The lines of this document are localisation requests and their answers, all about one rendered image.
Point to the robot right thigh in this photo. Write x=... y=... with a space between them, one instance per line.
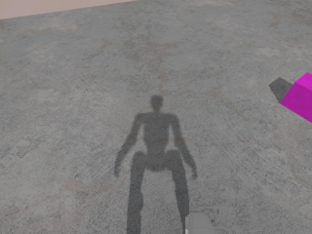
x=198 y=223

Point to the carton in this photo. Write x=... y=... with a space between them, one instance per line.
x=299 y=98

